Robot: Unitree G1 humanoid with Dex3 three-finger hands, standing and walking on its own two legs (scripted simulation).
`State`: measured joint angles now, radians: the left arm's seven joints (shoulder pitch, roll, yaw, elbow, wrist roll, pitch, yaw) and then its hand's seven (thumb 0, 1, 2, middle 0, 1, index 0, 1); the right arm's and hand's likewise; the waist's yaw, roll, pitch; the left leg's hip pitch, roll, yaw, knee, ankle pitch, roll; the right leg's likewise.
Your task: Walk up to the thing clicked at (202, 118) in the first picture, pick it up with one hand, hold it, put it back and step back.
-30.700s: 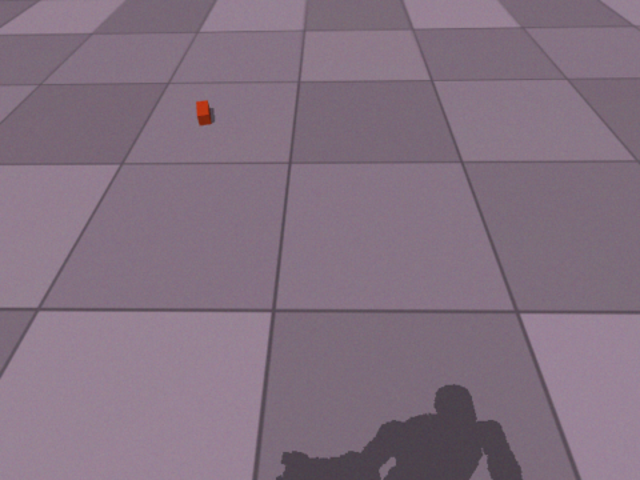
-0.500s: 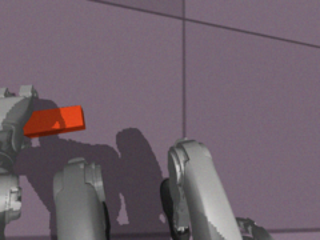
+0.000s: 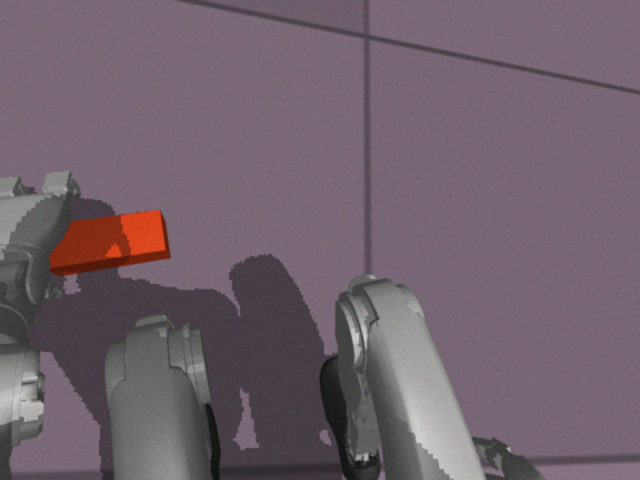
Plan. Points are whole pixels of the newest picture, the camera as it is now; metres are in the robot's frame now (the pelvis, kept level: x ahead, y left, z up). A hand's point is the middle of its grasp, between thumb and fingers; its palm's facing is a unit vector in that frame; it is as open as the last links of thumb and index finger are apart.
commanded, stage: approach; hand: left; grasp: from above
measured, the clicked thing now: (110, 243) +0.47 +0.24 -0.30
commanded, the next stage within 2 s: close in in 0.56 s
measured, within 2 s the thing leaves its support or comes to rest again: neither
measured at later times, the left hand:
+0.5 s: hand (91, 223) +0.47 +0.24 -0.19, palm faces -0.42 -0.03 -0.91, open 13.8 cm
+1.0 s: hand (94, 236) +0.46 +0.24 -0.21, palm faces -0.45 -0.05 -0.89, open 13.8 cm
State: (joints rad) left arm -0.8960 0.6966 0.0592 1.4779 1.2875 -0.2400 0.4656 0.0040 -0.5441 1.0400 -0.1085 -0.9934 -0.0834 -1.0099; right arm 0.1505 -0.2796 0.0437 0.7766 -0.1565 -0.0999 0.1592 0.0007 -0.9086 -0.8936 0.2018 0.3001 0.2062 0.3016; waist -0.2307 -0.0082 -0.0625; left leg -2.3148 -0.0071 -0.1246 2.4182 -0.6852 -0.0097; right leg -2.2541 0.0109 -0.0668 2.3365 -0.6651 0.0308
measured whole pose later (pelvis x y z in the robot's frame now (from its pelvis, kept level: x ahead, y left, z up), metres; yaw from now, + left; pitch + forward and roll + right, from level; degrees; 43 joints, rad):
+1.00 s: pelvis +0.00 +0.00 -0.01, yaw -2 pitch +32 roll -8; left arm -1.01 0.73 0.08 1.68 1.35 -0.22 0.59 0.00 -0.51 1.06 -0.10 -1.05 -0.09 -1.06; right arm 0.13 -0.31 0.10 0.75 -0.21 -0.15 0.21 0.00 -0.91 -0.89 0.20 0.30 0.20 0.30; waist -0.32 -0.04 0.00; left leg -2.34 0.00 -0.16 2.47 -0.70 -0.02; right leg -2.27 0.02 -0.09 2.37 -0.66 0.03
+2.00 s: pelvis +0.00 +0.01 -0.03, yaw -6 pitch +27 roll -13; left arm -1.00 0.87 0.10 1.79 1.32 -0.22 0.73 0.00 -0.49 1.01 -0.11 -1.00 -0.09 -1.00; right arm 0.09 -0.34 0.23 0.75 -0.30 -0.29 0.34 0.00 -0.91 -0.90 0.20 0.30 0.20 0.30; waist -0.38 -0.11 0.14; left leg -2.33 0.01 -0.24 2.57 -0.74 -0.01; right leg -2.24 0.05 -0.16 2.40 -0.66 0.06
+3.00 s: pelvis +0.00 +0.01 -0.02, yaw -7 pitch +26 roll -14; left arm -1.00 0.91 0.10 1.77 1.29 -0.21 0.71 0.00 0.00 0.67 -0.47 -0.74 -0.47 -0.72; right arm 0.09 -0.36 0.25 0.72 -0.28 -0.31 0.34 0.00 -0.90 -0.90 0.20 0.30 0.20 0.30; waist -0.39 -0.13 0.18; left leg -2.31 0.01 -0.25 2.55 -0.73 -0.01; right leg -2.22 0.06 -0.17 2.36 -0.64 0.06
